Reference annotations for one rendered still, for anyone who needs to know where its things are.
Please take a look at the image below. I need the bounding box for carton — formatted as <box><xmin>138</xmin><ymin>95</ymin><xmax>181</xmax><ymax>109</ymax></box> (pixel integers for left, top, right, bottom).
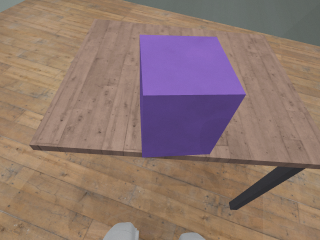
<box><xmin>139</xmin><ymin>34</ymin><xmax>246</xmax><ymax>158</ymax></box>

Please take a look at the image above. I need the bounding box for table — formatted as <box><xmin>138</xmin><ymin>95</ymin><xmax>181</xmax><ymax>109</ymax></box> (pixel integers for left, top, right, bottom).
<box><xmin>29</xmin><ymin>19</ymin><xmax>320</xmax><ymax>210</ymax></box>

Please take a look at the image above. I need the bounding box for robot left thigh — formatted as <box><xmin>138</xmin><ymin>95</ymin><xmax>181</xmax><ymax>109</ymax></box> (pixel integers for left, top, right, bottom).
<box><xmin>103</xmin><ymin>222</ymin><xmax>139</xmax><ymax>240</ymax></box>

